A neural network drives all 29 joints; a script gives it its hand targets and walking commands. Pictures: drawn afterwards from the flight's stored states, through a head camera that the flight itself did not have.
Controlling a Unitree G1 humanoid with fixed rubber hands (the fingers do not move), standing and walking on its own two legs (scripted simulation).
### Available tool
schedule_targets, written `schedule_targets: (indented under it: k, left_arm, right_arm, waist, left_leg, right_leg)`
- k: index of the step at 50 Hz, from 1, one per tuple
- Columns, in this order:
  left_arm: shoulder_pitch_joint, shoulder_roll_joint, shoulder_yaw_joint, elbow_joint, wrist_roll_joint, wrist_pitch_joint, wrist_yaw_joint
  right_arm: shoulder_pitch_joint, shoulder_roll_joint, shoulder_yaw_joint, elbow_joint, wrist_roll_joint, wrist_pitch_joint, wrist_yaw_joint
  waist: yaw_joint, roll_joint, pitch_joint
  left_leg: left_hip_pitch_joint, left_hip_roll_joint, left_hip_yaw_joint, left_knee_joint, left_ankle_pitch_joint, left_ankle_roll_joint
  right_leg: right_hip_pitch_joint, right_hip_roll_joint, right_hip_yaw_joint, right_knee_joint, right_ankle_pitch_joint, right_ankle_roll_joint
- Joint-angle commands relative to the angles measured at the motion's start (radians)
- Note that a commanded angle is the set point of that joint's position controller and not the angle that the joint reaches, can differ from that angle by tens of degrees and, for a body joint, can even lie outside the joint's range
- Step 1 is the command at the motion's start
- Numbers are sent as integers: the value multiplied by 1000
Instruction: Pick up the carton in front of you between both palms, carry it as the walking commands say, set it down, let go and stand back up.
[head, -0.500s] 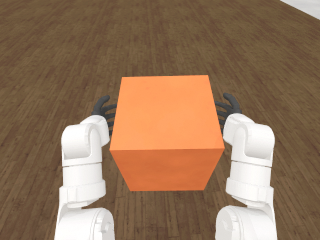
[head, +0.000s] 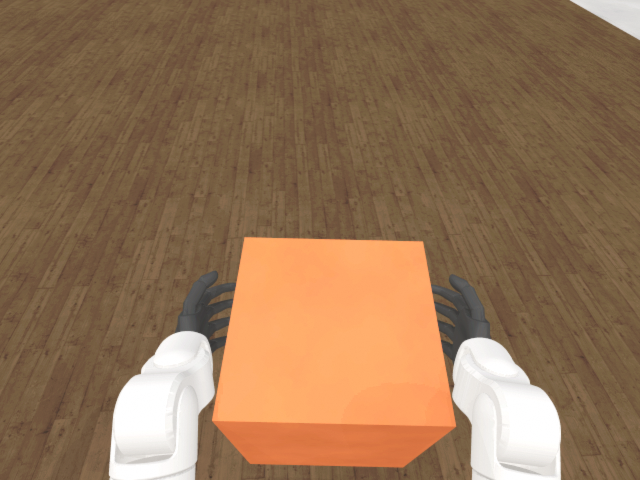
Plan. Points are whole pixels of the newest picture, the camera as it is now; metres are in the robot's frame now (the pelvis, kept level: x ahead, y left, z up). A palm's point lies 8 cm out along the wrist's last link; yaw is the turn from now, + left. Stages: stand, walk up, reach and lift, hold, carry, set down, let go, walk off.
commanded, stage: carry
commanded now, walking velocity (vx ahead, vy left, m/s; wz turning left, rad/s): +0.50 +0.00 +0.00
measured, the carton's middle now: (329, 361) +0.27 -0.01 +0.01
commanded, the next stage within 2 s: hold in 2.00 s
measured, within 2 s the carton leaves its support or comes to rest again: neither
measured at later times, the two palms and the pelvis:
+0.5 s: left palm (223, 174) +0.55 +0.17 +0.09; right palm (407, 175) +0.55 -0.13 +0.10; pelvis +0.31 +0.02 -0.01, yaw -1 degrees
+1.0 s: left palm (243, 135) +0.65 +0.15 +0.10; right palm (412, 140) +0.64 -0.15 +0.11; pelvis +0.41 +0.01 +0.01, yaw -2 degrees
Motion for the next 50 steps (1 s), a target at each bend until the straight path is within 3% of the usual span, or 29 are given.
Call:
schedule_targets:
  k: [1,2,3,4,5,7,8,10,11,15,17,19,20,21,22,23,24,25,26,28,30,33,35,36,37,41,44,47,50]
  left_arm:
    - [-289,-823,-624,-150,-256,28,-111]
    - [-293,-802,-611,-136,-242,34,-110]
    - [-298,-802,-611,-183,-269,40,-116]
    - [-317,-833,-628,-156,-276,47,-118]
    - [-329,-827,-620,-163,-272,51,-119]
    - [-389,-835,-650,-196,-302,60,-136]
    - [-389,-832,-643,-168,-310,66,-139]
    - [-394,-818,-649,-172,-329,74,-151]
    - [-391,-800,-650,-167,-323,77,-148]
    - [-317,-765,-600,-135,-290,87,-144]
    - [-311,-751,-599,-152,-274,90,-135]
    - [-315,-756,-578,-150,-260,95,-129]
    - [-340,-748,-589,-153,-264,94,-121]
    - [-327,-735,-590,-157,-264,96,-120]
    - [-330,-728,-578,-127,-261,99,-116]
    - [-340,-713,-588,-147,-273,101,-115]
    - [-327,-696,-598,-143,-256,110,-114]
    - [-330,-718,-623,-153,-277,115,-113]
    - [-315,-747,-624,-156,-267,109,-119]
    - [-361,-847,-642,-156,-283,90,-136]
    - [-400,-900,-667,-179,-290,65,-154]
    - [-344,-901,-679,-182,-286,50,-164]
    - [-360,-869,-671,-184,-274,51,-158]
    - [-315,-838,-646,-166,-250,55,-153]
    - [-322,-817,-646,-179,-256,59,-148]
    - [-293,-747,-621,-147,-248,82,-126]
    - [-302,-749,-612,-153,-258,89,-122]
    - [-302,-726,-590,-96,-243,97,-125]
    - [-331,-725,-610,-100,-237,89,-139]
  right_arm:
    - [-332,769,638,-173,285,42,124]
    - [-351,755,649,-197,286,60,131]
    - [-330,753,660,-185,294,70,130]
    - [-350,765,659,-183,292,73,131]
    - [-368,773,658,-185,301,81,134]
    - [-316,802,635,-123,271,86,127]
    - [-315,788,633,-125,264,84,122]
    - [-289,787,624,-101,236,88,112]
    - [-290,784,622,-98,245,84,107]
    - [-314,770,648,-125,259,106,97]
    - [-331,774,658,-147,276,111,102]
    - [-368,768,665,-172,287,117,107]
    - [-363,740,655,-165,288,118,108]
    - [-344,757,657,-155,288,120,106]
    - [-347,714,632,-144,268,124,100]
    - [-319,707,629,-134,262,124,99]
    - [-290,691,594,-106,244,124,96]
    - [-236,698,576,-61,249,116,101]
    - [-249,741,596,-92,263,109,112]
    - [-302,834,621,-117,287,85,130]
    - [-339,909,630,-134,288,61,145]
    - [-316,880,647,-163,276,54,151]
    - [-312,846,655,-154,266,61,154]
    - [-326,840,665,-140,280,66,150]
    - [-304,815,665,-153,271,65,145]
    - [-297,740,628,-124,268,94,128]
    - [-331,751,628,-142,278,102,120]
    - [-325,710,627,-102,259,109,112]
    - [-352,737,628,-77,257,101,128]
  waist:
    - [49,-80,-420]
    - [45,-275,-409]
    - [44,-191,-365]
    - [42,-159,-330]
    - [31,-99,-276]
    - [17,-57,-217]
    - [23,-73,-196]
    - [18,-96,-142]
    - [14,-67,-115]
    - [18,-175,-70]
    - [27,-170,-63]
    - [35,-171,-71]
    - [27,-148,-89]
    - [17,-154,-115]
    - [10,-138,-134]
    - [5,-87,-177]
    - [-10,118,-295]
    - [-4,254,-380]
    - [13,198,-402]
    - [18,115,-357]
    - [7,165,-331]
    - [9,87,-308]
    - [8,19,-253]
    - [7,-11,-247]
    - [8,-19,-260]
    - [9,-13,-235]
    - [10,-51,-252]
    - [9,-57,-210]
    - [12,-43,-230]
  left_leg:
    - [-433,77,10,682,618,-3]
    - [-735,-75,-36,936,8,-26]
    - [-811,3,-162,1049,-33,6]
    - [-856,20,-174,1077,-6,29]
    - [-817,79,-184,1002,65,39]
    - [-741,108,-163,852,177,30]
    - [-731,102,-141,789,191,23]
    - [-757,95,-91,668,243,2]
    - [-760,90,-73,598,264,-2]
    - [-699,44,2,362,426,-11]
    - [-665,25,30,284,515,-21]
    - [-575,2,66,216,624,-17]
    - [-483,6,65,184,631,-9]
    - [-385,-23,121,112,693,-12]
    - [-250,-26,114,66,717,-11]
    - [-146,55,42,64,891,-3]
    - [71,266,-150,187,1238,93]
    - [131,365,-352,95,1270,204]
    - [69,373,-343,43,978,204]
    - [-92,322,-255,-47,598,150]
    - [-180,266,-196,-93,331,105]
    - [-298,228,-116,-103,111,62]
    - [-302,197,-86,-48,171,23]
    - [-290,177,-81,-12,293,23]
    - [-255,161,-71,60,449,28]
    - [-243,149,-38,197,768,49]
    - [-259,142,-32,229,794,45]
    - [-311,133,-18,264,694,30]
    - [-286,139,-22,243,683,31]
  right_leg:
    - [767,-255,361,45,3,-84]
    - [891,-414,728,-91,94,-243]
    - [809,-424,636,-96,97,-230]
    - [746,-385,576,-97,159,-224]
    - [606,-358,509,-135,49,-168]
    - [433,-309,364,-219,-156,-98]
    - [399,-295,350,-241,-216,-90]
    - [383,-285,252,-258,-14,-101]
    - [392,-272,195,-236,142,-97]
    - [385,-214,53,-189,395,-48]
    - [417,-195,26,-159,419,-25]
    - [392,-174,-1,-97,324,-21]
    - [378,-192,20,-48,286,-7]
    - [362,-155,-38,54,269,17]
    - [321,-142,-3,131,311,42]
    - [281,-121,1,238,213,73]
    - [145,-92,47,416,-176,100]
    - [70,2,99,576,-560,111]
    - [90,-32,185,566,-607,84]
    - [132,-65,216,387,-605,51]
    - [179,-36,190,202,-538,37]
    - [275,-47,140,49,-324,32]
    - [253,-93,180,-19,-297,21]
    - [248,-126,199,4,-246,24]
    - [245,-141,208,13,-185,30]
    - [206,-136,201,57,44,39]
    - [227,-135,188,85,152,42]
    - [246,-144,193,71,260,48]
    - [258,-148,193,84,207,33]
